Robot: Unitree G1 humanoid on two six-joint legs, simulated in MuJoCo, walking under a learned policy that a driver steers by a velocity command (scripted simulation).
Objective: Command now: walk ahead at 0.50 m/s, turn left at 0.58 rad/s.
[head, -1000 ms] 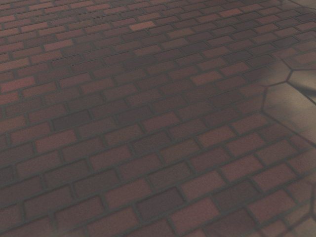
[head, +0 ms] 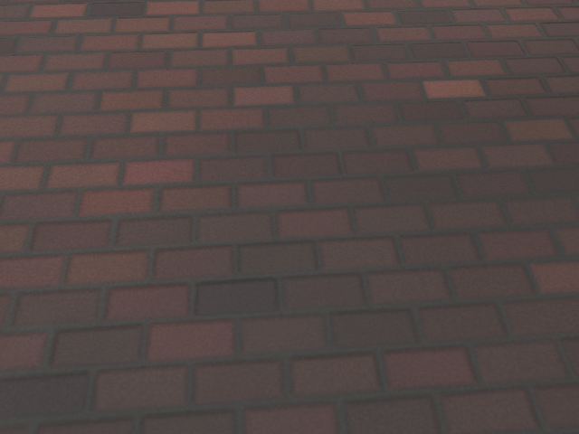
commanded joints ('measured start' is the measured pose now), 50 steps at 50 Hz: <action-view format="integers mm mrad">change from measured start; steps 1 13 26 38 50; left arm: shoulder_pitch -58 122 153 254 93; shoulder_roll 46 176 132 156 72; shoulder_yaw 7 51 23 6 -14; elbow -74 -83 5 67 -13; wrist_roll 10 6 -14 -25 -4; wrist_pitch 2 -38 -3 43 43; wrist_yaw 1 -17 -21 -8 -14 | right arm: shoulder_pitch -29 6 -138 36 -52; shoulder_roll -173 -89 -61 -210 -158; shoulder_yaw -44 -19 10 -44 -13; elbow -77 -82 -154 -119 -51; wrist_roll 7 -4 -11 -16 -17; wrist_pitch -19 2 -6 -19 -47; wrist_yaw -24 -26 -7 8 3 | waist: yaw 22 136 61 -87 43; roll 43 71 -50 -23 78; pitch -64 -224 -33 -236 -29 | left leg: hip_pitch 19 -30 -426 303 78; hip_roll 226 137 215 200 312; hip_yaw -215 -280 -7 0 -85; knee -149 369 480 123 -240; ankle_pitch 251 100 33 106 194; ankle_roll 169 27 -98 48 140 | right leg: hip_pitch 6 612 482 412 -69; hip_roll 23 -42 -127 -76 -58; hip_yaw -14 112 82 -84 -15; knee -219 -552 -857 -296 -108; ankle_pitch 174 193 297 560 198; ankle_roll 29 -115 -236 -104 9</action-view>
